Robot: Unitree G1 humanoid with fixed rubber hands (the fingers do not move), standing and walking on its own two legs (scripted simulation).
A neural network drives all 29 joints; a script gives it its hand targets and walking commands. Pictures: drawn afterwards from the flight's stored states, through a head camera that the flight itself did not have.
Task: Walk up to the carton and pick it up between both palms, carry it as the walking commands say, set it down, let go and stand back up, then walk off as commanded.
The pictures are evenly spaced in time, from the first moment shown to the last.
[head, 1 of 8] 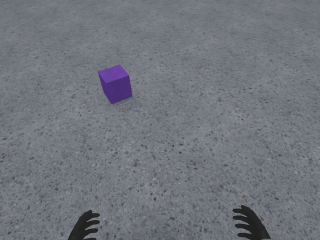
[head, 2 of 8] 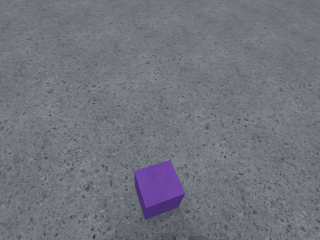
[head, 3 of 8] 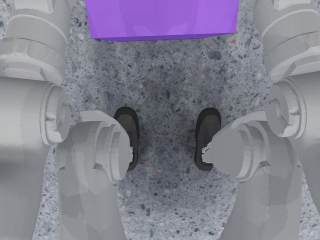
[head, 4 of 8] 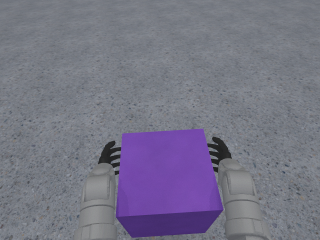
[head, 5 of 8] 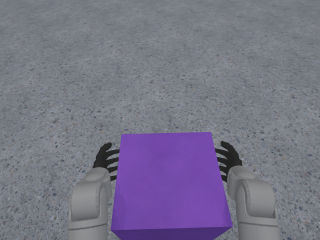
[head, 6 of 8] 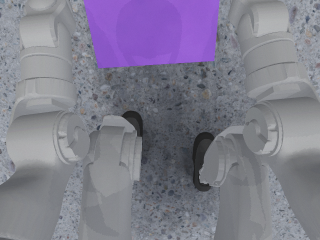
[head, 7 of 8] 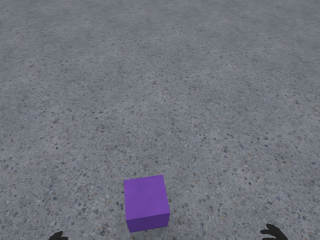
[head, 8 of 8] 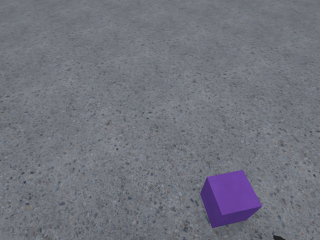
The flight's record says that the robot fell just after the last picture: no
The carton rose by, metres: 0.66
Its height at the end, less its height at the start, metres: +0.00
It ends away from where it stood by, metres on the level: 0.78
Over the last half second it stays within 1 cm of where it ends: yes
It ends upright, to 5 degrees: yes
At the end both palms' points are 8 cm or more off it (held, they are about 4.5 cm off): yes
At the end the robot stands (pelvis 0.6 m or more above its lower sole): yes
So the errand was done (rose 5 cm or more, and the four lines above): yes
